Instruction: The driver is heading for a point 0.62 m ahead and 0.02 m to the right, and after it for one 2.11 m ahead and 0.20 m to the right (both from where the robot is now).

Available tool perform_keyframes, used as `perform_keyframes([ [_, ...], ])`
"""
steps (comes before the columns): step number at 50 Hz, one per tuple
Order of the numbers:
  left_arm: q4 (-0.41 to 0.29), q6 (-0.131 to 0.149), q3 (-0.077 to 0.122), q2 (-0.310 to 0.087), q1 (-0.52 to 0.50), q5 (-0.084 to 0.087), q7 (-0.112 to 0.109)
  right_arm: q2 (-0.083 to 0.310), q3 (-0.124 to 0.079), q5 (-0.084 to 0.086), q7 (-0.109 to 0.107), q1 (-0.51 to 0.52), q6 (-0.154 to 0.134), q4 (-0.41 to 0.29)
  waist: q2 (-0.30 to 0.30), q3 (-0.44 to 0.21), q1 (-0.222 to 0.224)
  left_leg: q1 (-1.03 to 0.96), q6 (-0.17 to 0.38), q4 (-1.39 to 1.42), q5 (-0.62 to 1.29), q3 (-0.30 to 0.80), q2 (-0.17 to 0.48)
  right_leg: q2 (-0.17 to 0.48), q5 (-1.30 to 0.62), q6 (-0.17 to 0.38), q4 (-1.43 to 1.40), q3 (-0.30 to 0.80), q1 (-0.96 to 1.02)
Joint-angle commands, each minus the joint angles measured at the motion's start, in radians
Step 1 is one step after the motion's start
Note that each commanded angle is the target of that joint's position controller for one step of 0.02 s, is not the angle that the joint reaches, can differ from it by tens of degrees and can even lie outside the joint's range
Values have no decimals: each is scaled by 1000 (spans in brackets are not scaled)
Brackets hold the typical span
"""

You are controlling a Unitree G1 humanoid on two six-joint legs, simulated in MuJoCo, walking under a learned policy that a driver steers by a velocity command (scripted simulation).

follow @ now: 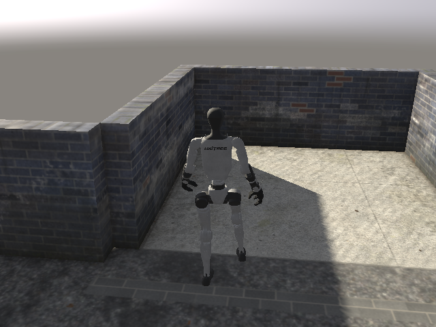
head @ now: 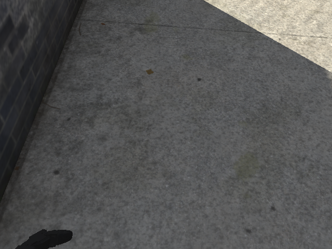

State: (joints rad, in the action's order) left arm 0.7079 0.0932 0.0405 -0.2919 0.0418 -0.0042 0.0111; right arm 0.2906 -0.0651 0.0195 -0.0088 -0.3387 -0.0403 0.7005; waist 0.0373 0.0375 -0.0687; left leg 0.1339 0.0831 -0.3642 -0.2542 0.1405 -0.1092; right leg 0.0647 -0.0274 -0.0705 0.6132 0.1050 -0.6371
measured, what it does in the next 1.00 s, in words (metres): walks ahead: right foot, then left foot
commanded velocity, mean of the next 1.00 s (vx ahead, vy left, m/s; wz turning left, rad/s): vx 0.29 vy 0.00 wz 0.14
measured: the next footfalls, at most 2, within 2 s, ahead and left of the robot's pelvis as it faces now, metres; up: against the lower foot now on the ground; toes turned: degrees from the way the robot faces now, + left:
right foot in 0.12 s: +0.26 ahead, -0.14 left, +0.00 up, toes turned +8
left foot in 0.58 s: +0.46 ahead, +0.14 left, +0.00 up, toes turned +7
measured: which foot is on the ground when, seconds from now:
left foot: down 0.00-0.14, up 0.16-0.56, down 0.58-1.00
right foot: up 0.00-0.10, down 0.12-0.60, up 0.62-0.86, down 0.88-1.00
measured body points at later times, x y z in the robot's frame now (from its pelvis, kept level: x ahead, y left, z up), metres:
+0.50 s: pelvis +0.27 -0.02 +0.00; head +0.30 -0.02 +0.45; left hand +0.22 +0.25 -0.13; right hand +0.53 -0.21 -0.08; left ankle +0.41 +0.14 -0.71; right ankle +0.22 -0.15 -0.74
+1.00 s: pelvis +0.38 +0.02 -0.01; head +0.40 +0.01 +0.43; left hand +0.45 +0.31 -0.13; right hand +0.56 -0.23 -0.13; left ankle +0.42 +0.13 -0.74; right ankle +0.41 -0.12 -0.74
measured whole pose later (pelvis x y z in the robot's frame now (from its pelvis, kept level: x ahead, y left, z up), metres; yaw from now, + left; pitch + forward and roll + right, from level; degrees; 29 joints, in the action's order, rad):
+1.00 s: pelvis +0.38 +0.02 -0.01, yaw +5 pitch +0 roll +1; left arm 0.84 -0.02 0.04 -0.28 0.24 0.00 -0.03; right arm 0.26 -0.04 -0.01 -0.04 -0.13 0.00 0.79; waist -0.01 0.03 0.01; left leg 0.32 0.02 -0.54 -0.21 -0.06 -0.01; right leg 0.03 0.30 -0.03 0.60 0.06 -0.30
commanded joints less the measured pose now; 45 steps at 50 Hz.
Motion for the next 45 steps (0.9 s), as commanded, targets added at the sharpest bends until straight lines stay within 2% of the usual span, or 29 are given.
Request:
perform_keyframes([
  [1, -89, 25, 23, -92, -98, 11, 11, 166, -49, 8, -10, -32, -4, -40, -131, -35, -4, 55, 124, 52, 158, 199, 225, -58, -41, 12, -97, -25, 144],
  [4, -79, 39, 42, -127, -38, 14, 15, 161, -51, 4, -15, -15, 5, -40, -171, -41, 39, -2, 101, -39, 178, 280, 251, -61, 81, 57, -135, -21, 219],
  [5, -54, 44, 53, -139, 47, 11, 12, 139, -44, 1, -13, -1, 7, -42, -172, -74, 84, -1, 81, -104, 228, 260, 225, -64, 72, 83, -174, -47, 322],
  [6, -36, 50, 66, -171, 159, -7, 7, 86, -24, -7, -9, -9, 4, -47, -138, -176, 132, 44, 49, -278, 236, 205, 174, 13, 81, 132, -159, 7, 522],
  [7, -20, 49, 84, -245, 290, -28, 2, 25, -4, -5, -9, -104, -2, -62, 54, -329, 132, 305, -22, -602, 14, 87, 55, 220, 186, 255, -168, 321, 873],
  [8, 28, 36, 92, -247, 361, -4, 15, 39, 3, 15, -11, -178, -10, -62, 302, -370, 119, 548, -58, -841, -336, 33, 17, 344, 455, 358, -292, 702, 987],
  [9, 13, 32, 69, -161, 317, 16, 17, 127, -16, 22, -10, -115, -11, -47, 164, -233, 142, 638, -63, -927, -282, 70, 69, 315, 603, 329, -333, 658, 894],
  [10, 5, 22, 56, -122, 269, 11, 14, 148, -21, 13, -9, -11, -10, -63, 78, -130, 149, 647, -63, -937, -203, 34, 105, 273, 548, 291, -334, 502, 778],
  [11, 5, 16, 48, -107, 227, 1, 13, 138, -19, -1, -8, 54, -13, -81, 32, -61, 135, 630, -61, -893, -147, 10, 131, 231, 428, 280, -353, 394, 660],
  [12, 8, 15, 38, -82, 203, -6, 11, 124, -21, -12, -4, 84, -16, -87, 23, -27, 115, 600, -57, -833, -103, 4, 161, 190, 326, 270, -377, 312, 588],
  [13, 14, 16, 35, -81, 193, -11, 9, 105, -18, -6, 1, 69, -17, -89, 64, -25, 91, 554, -58, -793, -79, -7, 180, 174, 258, 273, -394, 270, 540],
  [14, 20, 19, 33, -74, 194, -4, 9, 87, -14, -4, 5, 56, -16, -83, 75, -32, 82, 531, -62, -754, -74, -24, 191, 160, 206, 280, -410, 234, 522],
  [17, 46, 22, 44, -118, 218, 11, 5, 48, 4, -15, 9, 116, -19, -103, 53, -22, 88, 542, -81, -598, -11, -70, 208, 159, 71, 304, -452, 144, 507],
  [20, 64, 9, 47, -145, 221, 13, -1, 21, 18, -20, 17, 198, -31, -117, 37, -11, 107, 465, -92, -387, 142, -109, 191, 124, -155, 279, -441, 26, 481],
  [22, 88, -3, 46, -155, 259, 17, -4, 22, 18, -18, 23, 240, -37, -121, 47, -33, 127, 387, -96, -287, 250, -135, 154, 106, -283, 253, -405, -27, 492],
  [25, 116, -19, 43, -159, 291, 25, -8, 40, 9, -15, 34, 280, -38, -135, 61, -53, 127, 329, -72, -191, 293, -120, 128, 122, -296, 222, -337, -25, 550],
  [27, 121, -28, 46, -171, 261, 30, -15, 74, -6, -21, 32, 227, -39, -121, 68, -78, 76, 224, -43, -115, 294, -123, 112, 118, -311, 187, -248, -22, 562],
  [28, 122, -28, 42, -158, 260, 27, -18, 100, -18, -29, 24, 158, -38, -94, 53, -116, 43, 107, -21, -73, 345, -135, 99, 86, -344, 163, -163, -34, 547],
  [29, 117, -23, 29, -126, 279, 10, -19, 154, -32, -38, 13, 88, -38, -82, -7, -178, 19, -50, 14, -76, 618, -78, 180, 30, -220, 119, -22, -69, 480],
  [30, 106, -13, -1, -50, 367, -21, -16, 206, -33, -71, 1, 27, -27, -91, -205, -317, 38, -361, 147, -169, 1015, 176, 422, -57, 246, 54, 265, -105, 228],
  [31, 139, -17, -10, -47, 453, -13, -9, 143, -13, -67, 6, 24, -7, -78, -311, -441, 53, -393, 265, -131, 1061, 332, 529, -76, 709, 16, 441, -37, 174],
  [32, 147, -31, 11, -129, 424, 7, -6, 102, -1, -44, 16, 59, 6, -74, -226, -386, 44, -298, 240, -91, 849, 295, 474, -36, 724, 5, 498, -3, 147],
  [33, 134, -45, 15, -134, 348, 17, -11, 80, 6, -33, 19, 121, 11, -74, -170, -276, 51, -208, 194, -60, 697, 227, 423, -13, 698, -3, 505, -23, 101],
  [34, 133, -64, 14, -116, 311, 12, -21, 71, 13, -31, 21, 180, 11, -71, -126, -203, 69, -91, 165, -21, 593, 177, 388, 9, 655, -11, 457, -32, 107],
  [35, 132, -84, 16, -110, 304, 3, -33, 75, 12, -35, 22, 233, 11, -70, -129, -166, 97, 28, 143, 18, 507, 132, 358, 26, 604, -21, 388, -32, 173],
  [37, 147, -106, 8, -72, 335, -5, -47, 95, 2, -53, 20, 283, 14, -56, -171, -146, 128, 181, 135, 65, 417, 60, 311, 6, 512, -32, 276, -70, 319],
  [41, 161, -113, 1, -51, 314, -10, -48, 68, 10, -50, 8, 298, 13, -16, -163, -162, 123, 223, 119, 83, 124, 11, 296, -1, 295, -7, 58, -87, 459],
  [43, 139, -112, 9, -80, 264, -18, -44, 87, 6, -42, 0, 295, 19, 2, -152, -117, 118, 253, 74, 76, -109, -2, 273, -22, 224, 25, -25, -111, 487],
  [45, 84, -110, 16, -134, 194, -24, -47, 95, 3, -41, -13, 241, 26, 32, -90, -39, 91, 246, -3, 32, -227, -20, 239, 34, 126, 81, -120, -30, 419],
])
Keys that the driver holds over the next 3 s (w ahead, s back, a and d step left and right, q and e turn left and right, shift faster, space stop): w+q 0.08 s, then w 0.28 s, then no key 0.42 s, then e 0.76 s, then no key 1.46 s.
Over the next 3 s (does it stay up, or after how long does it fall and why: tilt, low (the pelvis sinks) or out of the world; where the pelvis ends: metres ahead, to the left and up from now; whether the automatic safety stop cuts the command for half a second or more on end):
stays up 0.43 0.00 0.00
